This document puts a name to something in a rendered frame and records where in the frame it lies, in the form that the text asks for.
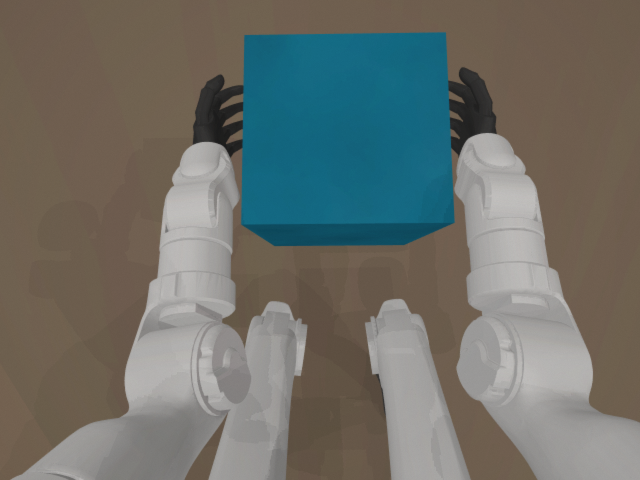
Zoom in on right robot forearm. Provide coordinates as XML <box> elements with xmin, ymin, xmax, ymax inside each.
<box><xmin>454</xmin><ymin>133</ymin><xmax>593</xmax><ymax>391</ymax></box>

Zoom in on right robot hand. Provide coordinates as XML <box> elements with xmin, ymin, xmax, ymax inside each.
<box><xmin>448</xmin><ymin>67</ymin><xmax>497</xmax><ymax>157</ymax></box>

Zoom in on carton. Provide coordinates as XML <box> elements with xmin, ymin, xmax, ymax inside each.
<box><xmin>241</xmin><ymin>32</ymin><xmax>455</xmax><ymax>246</ymax></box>

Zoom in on left robot forearm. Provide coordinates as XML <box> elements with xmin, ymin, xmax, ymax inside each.
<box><xmin>125</xmin><ymin>142</ymin><xmax>240</xmax><ymax>400</ymax></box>

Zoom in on right robot thigh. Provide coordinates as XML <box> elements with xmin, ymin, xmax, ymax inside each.
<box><xmin>365</xmin><ymin>309</ymin><xmax>471</xmax><ymax>480</ymax></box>

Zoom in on robot left shin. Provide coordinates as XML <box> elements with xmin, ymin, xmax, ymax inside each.
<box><xmin>245</xmin><ymin>301</ymin><xmax>295</xmax><ymax>348</ymax></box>

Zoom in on left robot upper arm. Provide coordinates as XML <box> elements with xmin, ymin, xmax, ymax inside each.
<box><xmin>11</xmin><ymin>321</ymin><xmax>251</xmax><ymax>480</ymax></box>

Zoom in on left robot hand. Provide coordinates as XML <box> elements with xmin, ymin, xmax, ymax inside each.
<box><xmin>193</xmin><ymin>74</ymin><xmax>243</xmax><ymax>158</ymax></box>

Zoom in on right robot upper arm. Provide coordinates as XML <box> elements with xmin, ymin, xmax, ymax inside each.
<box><xmin>456</xmin><ymin>313</ymin><xmax>640</xmax><ymax>480</ymax></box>

